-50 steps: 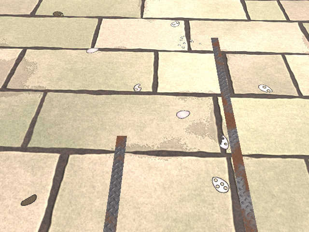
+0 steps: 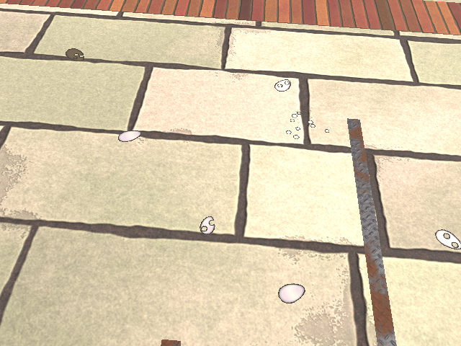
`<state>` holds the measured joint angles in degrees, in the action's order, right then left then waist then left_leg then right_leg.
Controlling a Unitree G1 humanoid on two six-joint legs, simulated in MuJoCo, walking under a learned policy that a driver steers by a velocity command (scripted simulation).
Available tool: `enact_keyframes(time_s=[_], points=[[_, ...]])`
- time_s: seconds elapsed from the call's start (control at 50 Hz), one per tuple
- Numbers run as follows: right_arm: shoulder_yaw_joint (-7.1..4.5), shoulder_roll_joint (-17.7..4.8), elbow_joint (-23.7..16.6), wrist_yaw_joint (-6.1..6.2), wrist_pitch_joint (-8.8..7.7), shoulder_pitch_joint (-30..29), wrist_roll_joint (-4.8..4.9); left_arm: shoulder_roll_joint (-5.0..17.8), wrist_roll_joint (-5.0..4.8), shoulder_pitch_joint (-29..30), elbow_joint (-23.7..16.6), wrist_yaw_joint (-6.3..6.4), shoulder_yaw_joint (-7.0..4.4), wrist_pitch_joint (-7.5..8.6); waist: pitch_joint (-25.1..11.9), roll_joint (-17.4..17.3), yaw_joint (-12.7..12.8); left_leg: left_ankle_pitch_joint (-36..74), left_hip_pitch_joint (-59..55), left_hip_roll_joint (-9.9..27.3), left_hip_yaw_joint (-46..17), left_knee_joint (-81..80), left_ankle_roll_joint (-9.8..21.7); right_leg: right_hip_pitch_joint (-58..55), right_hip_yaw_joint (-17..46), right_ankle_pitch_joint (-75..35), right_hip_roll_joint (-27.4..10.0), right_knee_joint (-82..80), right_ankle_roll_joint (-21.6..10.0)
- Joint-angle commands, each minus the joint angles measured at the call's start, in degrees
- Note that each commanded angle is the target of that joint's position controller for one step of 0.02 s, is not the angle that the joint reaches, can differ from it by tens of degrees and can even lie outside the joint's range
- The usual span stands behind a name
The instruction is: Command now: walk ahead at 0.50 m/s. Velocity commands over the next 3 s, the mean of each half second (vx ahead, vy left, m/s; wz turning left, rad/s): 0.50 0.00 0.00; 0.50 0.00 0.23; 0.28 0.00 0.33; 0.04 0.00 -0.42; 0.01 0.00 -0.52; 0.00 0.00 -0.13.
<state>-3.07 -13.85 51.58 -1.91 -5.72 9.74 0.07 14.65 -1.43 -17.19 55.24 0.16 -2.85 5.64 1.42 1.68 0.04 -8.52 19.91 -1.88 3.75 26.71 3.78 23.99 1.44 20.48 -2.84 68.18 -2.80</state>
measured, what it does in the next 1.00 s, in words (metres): walks ahead: right foot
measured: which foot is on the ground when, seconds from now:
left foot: down 0.00-0.44, up 0.46-1.00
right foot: up 0.00-0.40, down 0.42-1.00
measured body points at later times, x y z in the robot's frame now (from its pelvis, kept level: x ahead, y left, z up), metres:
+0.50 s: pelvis +0.28 -0.06 -0.01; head +0.31 -0.06 +0.44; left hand +0.46 +0.19 -0.11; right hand +0.25 -0.32 -0.16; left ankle +0.10 +0.08 -0.66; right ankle +0.37 -0.15 -0.74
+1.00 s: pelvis +0.55 -0.02 -0.02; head +0.58 +0.00 +0.43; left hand +0.50 +0.25 -0.16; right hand +0.77 -0.22 -0.12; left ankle +0.67 +0.10 -0.73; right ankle +0.38 -0.15 -0.73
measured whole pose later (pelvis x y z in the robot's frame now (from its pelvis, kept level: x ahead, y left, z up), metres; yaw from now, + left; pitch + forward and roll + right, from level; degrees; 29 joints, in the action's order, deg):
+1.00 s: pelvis +0.55 -0.02 -0.02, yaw +9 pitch +2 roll -2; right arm -3.4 -13.2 47.5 -3.2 -3.3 3.3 1.2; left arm 14.5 -0.4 -19.5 56.7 1.3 -4.0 3.4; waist 0.9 -0.8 2.6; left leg -5.1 31.1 1.4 3.3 33.2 6.5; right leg -6.6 -11.8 25.5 -1.2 18.6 1.6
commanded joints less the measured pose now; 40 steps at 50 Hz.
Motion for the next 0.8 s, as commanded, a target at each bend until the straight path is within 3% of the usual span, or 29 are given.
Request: enact_keyframes(time_s=[0.02, 0.08, 0.12, 0.2, 0.32, 0.38, 0.4, 0.42, 0.44, 0.46, 0.48, 0.5, 0.52, 0.54, 0.58, 0.64, 0.7, 0.8], points=[[-0.72, -4.5, -1.4, -0.21, -0.89, 1.6, -0.54, 3.4, 0.42, -2.1, -3.1, 0.58, -1.43, -0.43, -3.6, -6.2, 0.9, 4.4, -9.3, 14.9, -17.2, -17.3, 9.5, 9.3, 2.6, -5.4, -5.9, -1.5, -0.3], [-1.31, -7.1, 0.3, 0.66, -1.13, 4.5, -0.44, 3.3, 0.87, 1.6, -4.6, 0.89, -1.73, -1.32, -0.9, -4.8, 1.0, 9.1, -8.5, 14.6, -13.5, -19.8, 10.5, 13.5, 2.0, -11.1, -6.5, -7.9, 1.2], [-1.35, -7.5, 1.1, 1.40, -0.77, 6.6, -0.29, 3.3, 1.22, 6.0, -6.0, 0.84, -1.87, -1.26, 0.0, -4.3, 0.0, 11.0, -10.7, 14.3, -12.0, -20.2, 9.9, 17.0, 1.8, -16.9, -6.4, -14.2, 2.1], [-1.22, -8.0, 2.3, 2.10, -0.24, 9.9, 0.27, 1.9, 0.95, 13.6, -8.0, 0.04, -1.31, -0.74, 1.3, -4.8, -2.3, 10.6, -12.6, 12.4, -8.0, -20.6, 7.8, 15.5, -0.2, -26.6, -4.4, -27.5, 2.2], [-1.67, -8.8, 5.3, 2.42, 1.07, 15.2, 0.80, 2.0, 0.21, 22.5, -11.5, -1.84, -0.58, 0.01, 4.0, -5.0, -4.9, 11.3, -22.8, 16.1, -8.2, -16.8, 7.4, 17.1, -1.1, -22.5, -2.5, -36.9, 0.9], [-2.22, -9.9, 5.4, 2.71, 1.77, 13.6, 0.99, 4.1, 0.13, 19.5, -11.5, -2.53, -1.20, 0.55, 1.8, -6.6, -1.9, 22.5, -25.4, 17.3, -8.1, -11.3, 5.9, 10.0, -2.5, -16.5, -0.3, -39.3, -1.4], [-2.30, -10.2, 5.0, 2.73, 2.01, 12.0, 1.06, 5.6, 0.30, 14.4, -10.1, -2.43, -2.03, 0.66, -1.4, -7.1, 1.2, 32.2, -24.7, 16.0, -6.7, -5.8, 5.0, 2.0, -4.3, -16.3, 1.7, -40.3, -2.6], [-1.82, -8.9, 4.6, 2.69, 2.22, 11.2, 0.88, 8.3, 0.48, 4.7, -7.0, -2.07, -3.50, 0.64, -7.2, -6.1, 5.5, 36.3, -20.8, 12.8, -4.5, 5.2, 3.4, -11.6, -4.8, -17.7, 2.7, -40.4, -4.3], [-0.86, -7.0, 3.2, 2.67, 2.11, 11.7, -0.16, 12.9, 1.23, -6.3, -4.8, -1.45, -4.73, 0.51, -16.0, 0.7, 8.6, 20.2, -7.8, 9.1, -1.7, 23.8, 1.3, -30.2, 7.8, -18.9, -8.3, -39.0, -8.3], [1.31, 0.9, 3.4, 1.96, 0.78, 18.8, 0.04, 15.6, 1.21, -9.0, -3.5, -1.86, -5.13, 0.29, -22.9, 15.9, 4.6, -20.2, 14.6, -1.8, -3.6, 42.5, -2.0, -47.9, 35.1, -7.7, -20.1, -46.3, -16.9], [-0.04, -5.3, 3.8, 1.68, -0.57, 15.1, 1.36, 10.0, 0.90, -8.0, -4.0, -1.88, -3.52, 0.39, -21.2, 9.9, 6.5, -24.0, 20.7, 0.9, -11.3, 49.2, -0.8, -46.3, 38.1, -2.5, -18.9, -50.0, -14.8], [-0.85, -8.2, 1.9, 1.51, -1.38, 9.7, 2.56, 7.9, 0.81, -2.8, -5.0, -1.68, -2.80, 0.52, -13.2, 7.4, 5.6, -19.1, 24.0, 3.8, -10.0, 49.9, 0.2, -38.7, 29.7, -5.0, -17.2, -51.0, -12.3], [-0.88, -8.0, 1.3, 1.89, -1.52, 6.7, 2.42, 6.8, 1.08, 2.2, -6.1, -1.70, -2.28, 0.54, -8.8, 2.4, 3.7, -13.6, 21.9, 6.8, -8.4, 47.5, 0.2, -30.0, 23.1, -11.0, -15.3, -52.7, -11.2], [-1.28, -7.5, 1.2, 2.23, -1.20, 5.4, 1.52, 5.4, 1.57, 4.9, -6.4, -1.89, -1.90, 0.63, -5.5, 0.7, 2.1, -10.4, 19.4, 8.5, -8.0, 44.2, -0.1, -22.8, 18.5, -15.3, -13.4, -54.5, -10.7], [-1.42, -5.1, 1.8, 2.37, 0.35, 7.8, 1.21, 3.6, 2.03, 5.8, -5.7, -2.16, -1.37, 0.91, -4.4, 2.4, -0.7, -7.5, 13.9, 10.4, -8.2, 40.1, -0.3, -16.5, 13.4, -17.5, -10.9, -57.9, -10.3], [-1.53, -4.1, 1.1, 2.64, 1.67, 5.8, 0.99, 6.0, 1.90, 3.5, -4.3, -1.37, -1.92, 1.17, -1.7, 1.8, -1.3, -3.0, 16.9, 11.1, -7.5, 34.3, -1.7, -14.5, 8.7, -20.4, -10.6, -61.0, -11.1], [-1.69, -4.1, -0.3, 2.35, 1.97, 0.8, 0.81, 6.8, 2.14, 1.2, -3.1, -0.31, -2.19, 0.92, -0.1, 1.3, 0.0, 6.0, 21.6, 10.9, -8.1, 26.5, -2.5, -16.7, 4.2, -21.7, -10.3, -62.3, -9.7], [-1.11, -2.9, -2.9, 1.17, 1.72, -7.0, 1.15, 7.1, 1.89, -1.3, -1.7, 0.47, -2.12, 0.80, 2.2, 1.3, 2.6, 15.4, 20.3, 8.2, -6.3, 14.2, -1.8, -19.3, -3.7, -22.1, -9.5, -63.4, -7.1]])
Next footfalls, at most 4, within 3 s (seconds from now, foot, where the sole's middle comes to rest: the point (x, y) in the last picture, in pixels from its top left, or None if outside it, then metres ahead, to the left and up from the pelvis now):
0.42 right None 0.41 -0.15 -0.77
1.02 left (199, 270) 0.70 0.11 -0.77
1.46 right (234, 204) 0.96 0.00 -0.77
1.82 left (171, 232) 0.84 0.21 -0.77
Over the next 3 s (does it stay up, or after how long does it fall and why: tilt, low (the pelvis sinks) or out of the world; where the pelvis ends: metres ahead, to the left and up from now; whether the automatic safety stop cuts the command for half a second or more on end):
stays up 0.83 0.06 0.00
